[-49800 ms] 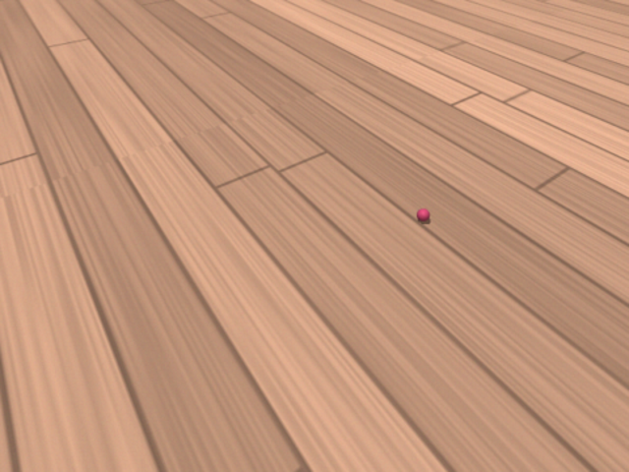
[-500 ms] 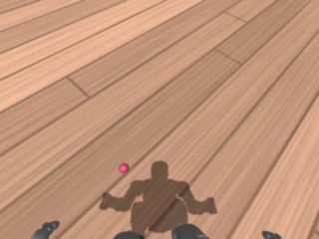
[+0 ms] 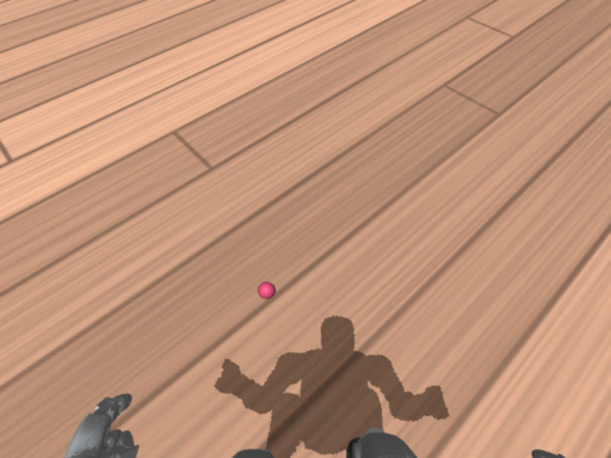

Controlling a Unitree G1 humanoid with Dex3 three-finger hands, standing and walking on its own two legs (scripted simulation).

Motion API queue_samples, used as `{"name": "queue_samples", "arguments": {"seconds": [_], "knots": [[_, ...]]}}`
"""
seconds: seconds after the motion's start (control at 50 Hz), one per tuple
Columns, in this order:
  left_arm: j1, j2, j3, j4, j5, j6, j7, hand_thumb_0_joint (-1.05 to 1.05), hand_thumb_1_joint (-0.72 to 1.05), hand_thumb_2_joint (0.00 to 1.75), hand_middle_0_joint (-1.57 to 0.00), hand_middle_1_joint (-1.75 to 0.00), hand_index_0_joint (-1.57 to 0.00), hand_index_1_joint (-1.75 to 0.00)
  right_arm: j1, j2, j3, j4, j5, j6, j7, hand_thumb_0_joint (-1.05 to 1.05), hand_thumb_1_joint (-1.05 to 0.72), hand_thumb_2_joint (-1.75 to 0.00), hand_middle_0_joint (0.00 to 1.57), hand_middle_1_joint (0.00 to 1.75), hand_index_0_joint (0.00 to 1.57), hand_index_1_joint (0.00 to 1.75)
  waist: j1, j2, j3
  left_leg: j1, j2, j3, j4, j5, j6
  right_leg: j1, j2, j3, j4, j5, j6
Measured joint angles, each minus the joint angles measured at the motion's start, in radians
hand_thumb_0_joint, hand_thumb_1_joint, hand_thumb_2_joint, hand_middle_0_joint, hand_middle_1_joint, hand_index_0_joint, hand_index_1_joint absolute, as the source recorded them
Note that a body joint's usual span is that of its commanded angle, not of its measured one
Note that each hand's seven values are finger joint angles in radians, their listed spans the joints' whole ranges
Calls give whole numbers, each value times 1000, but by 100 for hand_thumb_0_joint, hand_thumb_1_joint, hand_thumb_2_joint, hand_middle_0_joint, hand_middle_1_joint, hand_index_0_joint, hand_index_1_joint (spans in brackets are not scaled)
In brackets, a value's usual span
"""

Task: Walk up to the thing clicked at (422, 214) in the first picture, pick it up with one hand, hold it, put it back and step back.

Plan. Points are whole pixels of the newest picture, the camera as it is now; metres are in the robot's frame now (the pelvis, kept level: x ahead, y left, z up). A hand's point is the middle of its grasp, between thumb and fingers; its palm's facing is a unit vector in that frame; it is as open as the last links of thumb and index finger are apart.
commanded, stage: step back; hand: left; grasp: from above
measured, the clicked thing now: (266, 290) +0.66 +0.18 -0.72
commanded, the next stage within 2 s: none
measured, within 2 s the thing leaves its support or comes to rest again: neither
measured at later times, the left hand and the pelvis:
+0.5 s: hand out of the picture -0.09 +0.23 -0.13, palm faces -0.08 -0.90 -0.42, open 7.4 cm; pelvis -0.16 -0.03 +0.00, yaw -5 degrees
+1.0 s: hand out of the picture -0.20 +0.23 -0.14, palm faces -0.01 -0.93 -0.37, open 7.4 cm; pelvis -0.33 -0.04 +0.01, yaw -1 degrees
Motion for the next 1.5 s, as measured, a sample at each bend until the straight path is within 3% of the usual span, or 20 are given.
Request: {"name": "queue_samples", "arguments": {"seconds": [0.04, 0.12, 0.22, 0.3, 0.38, 0.44, 0.5, 0.6, 0.72, 0.78, 0.82, 0.88, 0.98, 1.06, 1.12, 1.16, 1.22, 1.3, 1.44, 1.5], "knots": [[-12, 25, 6, 6, -7, 14, -2, 1, 90, 90, -21, -30, -20, -30, -9, 34, 0, 7, -14, -5, 5, 0, -90, -90, 20, 30, 20, 30, 13, -67, 22, 15, -31, 35, -31, 65, 7, -23, -24, 40, 49, -10, -1], [11, 24, 18, 51, -10, 37, 1, 1, 90, 90, -20, -30, -20, -30, 9, 57, 18, 1, -28, -7, 23, 0, -90, -90, 21, 30, 20, 30, -9, -50, -10, -15, 12, 7, -30, 91, 20, -81, 105, 121, 350, -282, -12], [70, 39, 33, 60, -16, 27, -11, 1, 90, 90, -20, -30, -20, -30, -5, 66, 20, -12, -28, -7, 17, 0, -90, -90, 21, 30, 20, 30, 11, -49, -46, -45, 53, 19, -111, 175, 11, -62, 146, 168, 560, -255, 2], [103, 52, 39, 70, -11, 23, -9, 1, 90, 90, -20, -30, -20, -30, -41, 58, 14, -51, -20, -16, 10, 0, -90, -90, 21, 30, 20, 30, 24, -51, -32, -93, 71, 41, -104, 210, 11, 30, 102, 163, 430, -273, 34], [116, 51, 34, 89, -12, 13, -11, 1, 90, 90, -20, -30, -20, -30, -81, 35, 10, -83, -20, -7, 10, 0, -90, -90, 21, 30, 20, 30, 31, -35, -12, -155, 93, 65, -48, 227, -13, 146, 37, 104, 118, -236, 29], [103, 6, 25, 120, 0, 2, -17, 1, 90, 90, -20, -30, -20, -30, -97, -6, -5, -74, -8, 17, 8, 0, -90, -90, 21, 30, 20, 30, 2, 66, 10, -202, 123, -10, 21, 197, -2, 189, 78, 35, 17, -182, 8], [135, -8, 10, 108, 10, 5, -28, 1, 90, 90, -20, -30, -20, -30, -60, 1, -15, -42, 2, 39, -3, 0, -90, -90, 21, 30, 20, 30, 32, 38, -36, -256, 7, -59, 245, -39, 4, 141, 39, 64, 42, -162, -9], [127, -17, 12, 96, 16, 8, -17, 1, 90, 90, -21, -30, -20, -30, 13, -9, -10, -19, 7, 25, -3, 0, -90, -90, 21, 30, 20, 30, 16, 24, -73, -242, -92, -95, 481, -50, 1, 101, -5, 62, -35, -75, -6], [38, 10, 15, 17, 15, -9, 11, 1, 90, 90, -21, -30, -20, -30, 53, 3, -2, 6, -4, 21, -5, 0, -90, -90, 20, 30, 20, 30, -5, 24, -26, -83, -35, -31, 234, -108, -11, 21, -10, 1, -17, -23, -7], [-11, 30, 11, -7, 2, -1, 13, 1, 90, 90, -21, -30, -20, -30, 57, 21, -1, 12, -11, 10, 3, 0, -90, -90, 20, 30, 20, 30, -17, -2, 0, 12, -8, 17, -9, 9, 5, -31, -31, -26, 46, -22, 2], [-36, 47, 14, 0, -7, 13, 12, 1, 90, 90, -20, -30, -20, -30, 40, 55, 0, 21, -21, 10, 8, 0, -90, -90, 20, 30, 20, 30, 1, -75, 31, 25, -44, 53, -30, 48, 12, -52, -56, 24, 89, -19, -1], [-26, 29, 9, 33, -14, 31, 14, 1, 90, 90, -20, -30, -20, -30, 42, 58, 13, 11, -28, 11, 22, 0, -90, -90, 21, 30, 20, 30, -20, -51, 6, -8, -7, 30, -12, 63, 22, -85, 46, 83, 302, -269, -8], [23, 24, 8, 59, -23, 27, 1, 1, 90, 90, -20, -30, -20, -30, 12, 54, 17, -9, -35, 13, 16, 0, -90, -90, 21, 30, 20, 30, -7, -35, -46, -51, 44, 33, -79, 146, 17, -57, 120, 134, 536, -289, -4], [49, 29, 6, 79, -19, 9, 3, 1, 90, 90, -20, -30, -20, -30, -44, 37, 11, -48, -32, 13, 15, 0, -90, -90, 21, 30, 20, 30, 12, -27, -34, -108, 67, 50, -75, 190, 11, 73, 69, 93, 314, -299, 24], [68, 30, 5, 109, -13, -15, 5, 1, 90, 90, -20, -30, -20, -30, -90, 17, 9, -67, -23, 19, 20, 0, -90, -90, 21, 30, 20, 30, 23, -11, -24, -166, 87, 67, -20, 199, -12, 192, 35, 51, 7, -209, 19], [62, -5, 0, 148, -2, -23, 6, 1, 90, 90, -20, -30, -20, -30, -110, -10, -1, -55, -12, 31, 19, 0, -90, -90, 21, 30, 20, 30, 5, 77, 2, -189, 120, 6, 26, 188, 9, 215, 86, 6, -26, -181, -4], [113, -12, -8, 156, 11, -26, -2, 1, 90, 90, -21, -30, -20, -30, -76, 5, -8, -26, -6, 52, 12, 0, -90, -90, 20, 30, 20, 30, 42, 55, -50, -230, 18, -56, 220, -40, 10, 169, 55, 36, 12, -166, -24], [145, -9, -4, 176, 13, -27, 4, 1, 90, 90, -21, -30, -20, -30, -26, 6, -3, 0, 0, 42, 17, 0, -90, -90, 20, 30, 20, 30, 36, 34, -92, -217, -54, -93, 406, -48, 3, 148, 8, 48, -23, -119, -20], [117, 19, 10, 139, 24, -50, -8, 1, 90, 90, -21, -30, -20, -30, 48, 4, -7, 74, -20, 24, 30, 0, -90, -90, 20, 30, 20, 30, 24, 57, -105, -22, 16, -21, 77, -102, -13, 93, -10, -25, 3, -97, -16], [105, 47, 15, 142, 18, -40, -11, 1, 90, 90, -21, -30, -20, -30, 55, 42, -10, 109, -30, 5, 39, 1, -90, -90, 20, 30, 20, 30, 37, -15, -90, 64, -13, 33, -104, 74, -10, 78, -54, -4, 48, -107, -7]]}}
